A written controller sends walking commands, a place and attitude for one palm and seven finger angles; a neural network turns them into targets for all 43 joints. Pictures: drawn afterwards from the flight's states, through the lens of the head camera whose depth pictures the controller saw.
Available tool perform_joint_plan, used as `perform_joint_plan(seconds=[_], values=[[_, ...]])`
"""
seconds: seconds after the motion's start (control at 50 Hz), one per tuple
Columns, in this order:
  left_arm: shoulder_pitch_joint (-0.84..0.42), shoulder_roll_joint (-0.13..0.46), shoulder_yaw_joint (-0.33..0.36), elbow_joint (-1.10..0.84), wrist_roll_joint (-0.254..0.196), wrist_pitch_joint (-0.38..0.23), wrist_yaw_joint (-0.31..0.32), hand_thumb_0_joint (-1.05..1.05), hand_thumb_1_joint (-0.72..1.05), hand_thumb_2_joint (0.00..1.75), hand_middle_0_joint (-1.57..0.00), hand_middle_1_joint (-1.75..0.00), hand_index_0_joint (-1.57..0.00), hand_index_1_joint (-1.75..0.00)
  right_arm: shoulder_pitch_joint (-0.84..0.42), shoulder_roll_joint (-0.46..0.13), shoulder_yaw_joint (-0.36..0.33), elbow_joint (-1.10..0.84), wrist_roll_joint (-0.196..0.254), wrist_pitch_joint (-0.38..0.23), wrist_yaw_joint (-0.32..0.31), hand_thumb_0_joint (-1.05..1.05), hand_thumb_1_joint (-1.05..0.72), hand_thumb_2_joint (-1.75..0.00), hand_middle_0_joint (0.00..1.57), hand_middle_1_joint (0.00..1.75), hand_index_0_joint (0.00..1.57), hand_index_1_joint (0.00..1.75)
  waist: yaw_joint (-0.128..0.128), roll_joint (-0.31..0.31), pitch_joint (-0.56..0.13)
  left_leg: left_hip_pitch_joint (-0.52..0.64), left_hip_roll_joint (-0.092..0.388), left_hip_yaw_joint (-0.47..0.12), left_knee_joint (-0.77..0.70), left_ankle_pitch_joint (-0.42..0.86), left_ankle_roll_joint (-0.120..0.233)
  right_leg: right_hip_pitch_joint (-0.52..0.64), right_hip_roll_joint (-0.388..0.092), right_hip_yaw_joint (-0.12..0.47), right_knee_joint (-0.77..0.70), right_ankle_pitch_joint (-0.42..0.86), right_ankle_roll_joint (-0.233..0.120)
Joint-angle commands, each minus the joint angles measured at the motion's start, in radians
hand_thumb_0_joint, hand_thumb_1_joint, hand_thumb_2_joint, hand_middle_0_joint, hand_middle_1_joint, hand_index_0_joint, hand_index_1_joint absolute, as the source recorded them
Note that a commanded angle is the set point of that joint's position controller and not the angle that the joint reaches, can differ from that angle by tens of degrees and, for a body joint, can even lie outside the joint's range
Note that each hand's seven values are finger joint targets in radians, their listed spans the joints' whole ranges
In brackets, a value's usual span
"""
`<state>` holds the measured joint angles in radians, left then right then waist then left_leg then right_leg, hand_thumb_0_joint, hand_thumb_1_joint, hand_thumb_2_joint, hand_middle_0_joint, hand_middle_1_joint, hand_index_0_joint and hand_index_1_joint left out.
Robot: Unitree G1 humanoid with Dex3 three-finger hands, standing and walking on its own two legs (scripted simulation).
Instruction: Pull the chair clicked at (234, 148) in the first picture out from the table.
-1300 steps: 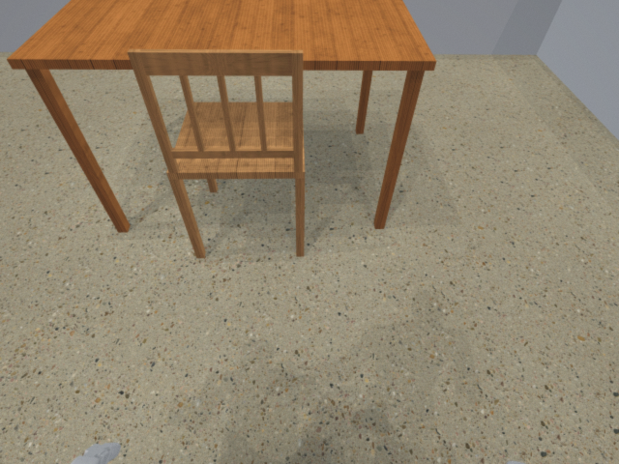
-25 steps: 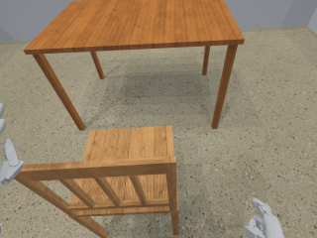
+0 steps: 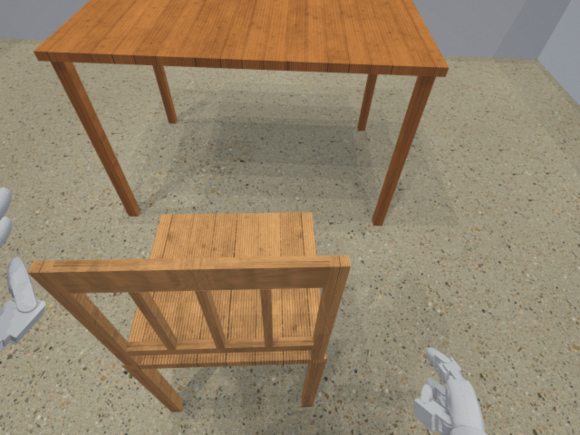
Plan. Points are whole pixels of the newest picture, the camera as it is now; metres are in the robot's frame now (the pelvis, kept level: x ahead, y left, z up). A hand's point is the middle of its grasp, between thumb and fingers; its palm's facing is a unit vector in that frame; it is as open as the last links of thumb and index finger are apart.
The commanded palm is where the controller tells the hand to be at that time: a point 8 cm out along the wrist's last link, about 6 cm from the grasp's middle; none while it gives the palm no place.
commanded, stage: step back with the hand held close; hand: left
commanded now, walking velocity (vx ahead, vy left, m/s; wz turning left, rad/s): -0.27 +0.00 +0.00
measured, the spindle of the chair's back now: (212, 318) +0.31 +0.16 -0.11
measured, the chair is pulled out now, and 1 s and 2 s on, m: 0.62 0.62 0.62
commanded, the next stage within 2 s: stop stepping back and stand still in 1.18 s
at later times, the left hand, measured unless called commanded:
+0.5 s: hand (28, 316) +0.18 +0.27 +0.16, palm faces +0.42 -0.77 -0.48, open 7.4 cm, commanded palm +0.12 +0.31 +0.18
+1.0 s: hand out of the picture +0.13 +0.25 +0.17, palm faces +0.42 -0.75 -0.50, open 7.4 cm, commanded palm +0.05 +0.30 +0.18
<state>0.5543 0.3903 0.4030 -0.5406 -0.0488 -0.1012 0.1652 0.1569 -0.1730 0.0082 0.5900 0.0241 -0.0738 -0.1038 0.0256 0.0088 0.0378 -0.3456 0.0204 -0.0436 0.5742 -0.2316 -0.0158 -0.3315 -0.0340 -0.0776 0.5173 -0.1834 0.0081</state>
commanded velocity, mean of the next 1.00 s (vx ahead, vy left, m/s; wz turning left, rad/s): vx -0.38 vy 0.00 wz -0.02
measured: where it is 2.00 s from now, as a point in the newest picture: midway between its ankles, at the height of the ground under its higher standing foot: outside the picture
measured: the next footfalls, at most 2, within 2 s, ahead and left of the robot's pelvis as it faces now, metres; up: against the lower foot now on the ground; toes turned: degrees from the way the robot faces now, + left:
right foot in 0.68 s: +0.02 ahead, -0.13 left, +0.00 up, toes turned -2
left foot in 1.00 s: -0.04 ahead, +0.12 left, +0.00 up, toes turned +2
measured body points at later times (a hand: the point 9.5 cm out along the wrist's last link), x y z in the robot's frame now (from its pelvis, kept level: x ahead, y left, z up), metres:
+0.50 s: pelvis -0.02 +0.01 -0.01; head +0.01 +0.02 +0.44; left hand +0.16 +0.30 +0.19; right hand +0.14 -0.24 -0.10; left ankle +0.05 +0.13 -0.73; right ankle +0.06 -0.13 -0.73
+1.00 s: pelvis -0.07 -0.01 +0.00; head -0.04 +0.01 +0.45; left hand +0.10 +0.29 +0.20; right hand +0.11 -0.25 -0.08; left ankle -0.08 +0.12 -0.74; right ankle -0.02 -0.13 -0.73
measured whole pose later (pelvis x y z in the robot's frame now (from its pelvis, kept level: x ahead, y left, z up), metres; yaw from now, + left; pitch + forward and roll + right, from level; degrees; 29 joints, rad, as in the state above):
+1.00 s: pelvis -0.07 -0.01 +0.00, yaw +3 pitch +3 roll -1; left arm 0.58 0.44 0.46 -0.59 -0.04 -0.20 0.16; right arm 0.16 -0.21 -0.02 0.63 0.01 -0.09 -0.10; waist -0.02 -0.01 0.01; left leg -0.33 0.03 -0.03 0.58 -0.28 0.00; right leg -0.39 -0.02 -0.07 0.55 -0.20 0.00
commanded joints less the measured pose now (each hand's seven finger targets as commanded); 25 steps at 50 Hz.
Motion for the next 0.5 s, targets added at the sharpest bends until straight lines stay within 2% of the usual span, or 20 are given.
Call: perform_joint_plan(seconds=[0.0,0.06,0.08,0.1,0.14,0.18,0.22,0.26,0.28,0.3,0.36,0.38,0.4,0.44,0.46,0.48], values=[[-0.089,0.203,0.124,-0.226,0.006,-0.073,0.026,0.00,0.90,0.90,-0.20,-0.30,-0.20,-0.30,-0.041,-0.143,-0.051,-0.147,-0.003,-0.052,-0.015,0.00,-0.90,-0.90,0.20,0.30,0.20,0.30,-0.031,0.025,-0.086,-0.051,0.058,-0.057,-0.078,-0.267,0.039,-0.003,-0.132,0.170,-0.185,-0.253,-0.053],[-0.092,0.210,0.139,-0.237,0.009,-0.083,0.034,0.00,0.90,0.90,-0.20,-0.30,-0.20,-0.30,-0.042,-0.148,-0.047,-0.149,-0.008,-0.062,-0.015,0.00,-0.90,-0.90,0.20,0.30,0.20,0.30,-0.028,0.056,-0.093,-0.081,0.077,-0.087,-0.121,-0.261,0.045,0.021,-0.105,0.135,-0.151,-0.247,-0.036],[-0.076,0.226,0.155,-0.241,0.008,-0.086,0.037,0.00,0.90,0.90,-0.20,-0.30,-0.20,-0.30,-0.051,-0.154,-0.052,-0.144,-0.004,-0.066,-0.019,0.00,-0.90,-0.90,0.20,0.30,0.20,0.30,-0.028,0.119,-0.099,-0.099,0.095,-0.101,-0.165,-0.281,0.053,0.056,-0.087,0.119,-0.123,-0.227,-0.029],[-0.062,0.203,0.147,-0.233,0.008,-0.090,0.035,0.00,0.90,0.90,-0.20,-0.30,-0.20,-0.30,-0.046,-0.150,-0.047,-0.155,-0.004,-0.070,-0.018,0.00,-0.90,-0.90,0.20,0.30,0.20,0.30,-0.026,0.144,-0.103,-0.149,0.106,-0.111,-0.198,-0.307,0.057,0.101,-0.067,0.101,-0.088,-0.222,-0.018],[-0.048,0.192,0.149,-0.220,0.014,-0.096,0.032,0.00,0.90,0.90,-0.20,-0.30,-0.20,-0.30,-0.047,-0.161,-0.054,-0.165,0.000,-0.075,-0.014,0.00,-0.90,-0.90,0.20,0.30,0.20,0.30,-0.022,0.164,-0.087,-0.256,0.127,-0.127,-0.235,-0.366,0.067,0.174,-0.042,0.085,-0.020,-0.206,-0.009],[-0.031,0.213,0.169,-0.213,0.016,-0.102,0.033,0.00,0.90,0.90,-0.20,-0.30,-0.20,-0.30,-0.055,-0.164,-0.062,-0.156,0.003,-0.078,-0.014,0.00,-0.90,-0.90,0.20,0.30,0.20,0.30,-0.021,0.167,-0.094,-0.267,0.131,-0.127,-0.224,-0.305,0.074,0.204,-0.042,0.082,0.006,-0.089,-0.009],[-0.026,0.205,0.168,-0.224,0.014,-0.111,0.028,0.00,0.90,0.90,-0.20,-0.30,-0.20,-0.30,-0.047,-0.161,-0.064,-0.156,-0.004,-0.083,-0.008,0.00,-0.90,-0.90,0.20,0.30,0.20,0.30,-0.018,0.108,-0.123,-0.256,0.122,-0.111,-0.186,-0.244,0.066,0.204,-0.056,0.092,0.010,-0.035,-0.011],[-0.033,0.205,0.175,-0.214,0.019,-0.118,0.026,0.00,0.90,0.90,-0.20,-0.30,-0.20,-0.30,-0.036,-0.163,-0.071,-0.153,-0.004,-0.086,-0.003,0.00,-0.90,-0.90,0.20,0.30,0.20,0.30,-0.019,0.080,-0.104,-0.304,0.111,-0.093,-0.156,-0.342,0.066,0.184,-0.072,0.126,-0.007,-0.125,-0.018],[-0.025,0.218,0.185,-0.201,0.017,-0.116,0.031,0.00,0.90,0.90,-0.20,-0.30,-0.20,-0.30,-0.038,-0.161,-0.076,-0.138,0.000,-0.084,-0.005,0.00,-0.90,-0.90,0.20,0.30,0.20,0.30,-0.023,0.056,-0.094,-0.268,0.095,-0.085,-0.127,-0.328,0.061,0.141,-0.088,0.146,-0.050,-0.130,-0.030],[-0.021,0.203,0.170,-0.210,0.013,-0.117,0.029,0.00,0.90,0.90,-0.20,-0.30,-0.20,-0.30,-0.027,-0.157,-0.073,-0.140,-0.003,-0.084,-0.001,0.00,-0.90,-0.90,0.20,0.30,0.20,0.30,-0.024,0.010,-0.105,-0.219,0.072,-0.071,-0.079,-0.293,0.049,0.092,-0.109,0.166,-0.089,-0.142,-0.043],[-0.014,0.227,0.184,-0.218,0.009,-0.117,0.035,0.00,0.90,0.90,-0.20,-0.30,-0.20,-0.30,-0.032,-0.151,-0.076,-0.110,-0.013,-0.077,0.007,0.00,-0.90,-0.90,0.20,0.30,0.20,0.30,-0.026,-0.078,-0.157,-0.068,0.028,-0.034,0.083,-0.178,0.027,-0.028,-0.196,0.221,-0.180,-0.134,-0.092],[0.000,0.238,0.196,-0.210,0.005,-0.112,0.040,0.00,0.90,0.90,-0.20,-0.30,-0.20,-0.30,-0.039,-0.153,-0.080,-0.093,-0.010,-0.071,0.006,0.00,-0.90,-0.90,0.20,0.30,0.20,0.30,-0.027,-0.069,-0.177,-0.025,0.029,-0.030,0.102,-0.139,0.023,-0.037,-0.215,0.221,-0.182,-0.089,-0.107],[0.003,0.221,0.184,-0.230,0.001,-0.114,0.038,0.00,0.90,0.90,-0.20,-0.30,-0.20,-0.30,-0.040,-0.147,-0.074,-0.098,-0.013,-0.069,0.008,0.00,-0.90,-0.90,0.20,0.30,0.20,0.30,-0.029,-0.074,-0.198,-0.011,0.031,-0.041,0.095,-0.107,0.025,-0.031,-0.211,0.193,-0.162,-0.063,-0.103],[0.011,0.232,0.197,-0.257,0.001,-0.122,0.037,0.00,0.90,0.90,-0.20,-0.30,-0.20,-0.30,-0.058,-0.152,-0.077,-0.102,-0.012,-0.068,0.003,0.00,-0.90,-0.90,0.20,0.30,0.20,0.30,-0.025,-0.040,-0.190,-0.027,0.067,-0.086,0.005,-0.066,0.036,-0.021,-0.159,0.140,-0.113,-0.063,-0.075],[0.023,0.236,0.206,-0.266,0.001,-0.129,0.035,0.00,0.90,0.90,-0.20,-0.30,-0.20,-0.30,-0.064,-0.157,-0.079,-0.108,-0.012,-0.070,-0.002,0.00,-0.90,-0.90,0.20,0.30,0.20,0.30,-0.025,0.018,-0.181,-0.066,0.096,-0.114,-0.068,-0.094,0.045,0.003,-0.121,0.121,-0.080,-0.103,-0.056],[0.035,0.249,0.222,-0.256,0.003,-0.129,0.038,0.00,0.90,0.90,-0.20,-0.30,-0.20,-0.30,-0.079,-0.166,-0.082,-0.109,-0.005,-0.072,-0.008,0.00,-0.90,-0.90,0.20,0.30,0.20,0.30,-0.027,0.111,-0.161,-0.134,0.136,-0.148,-0.165,-0.160,0.061,0.053,-0.074,0.095,-0.018,-0.143,-0.035]])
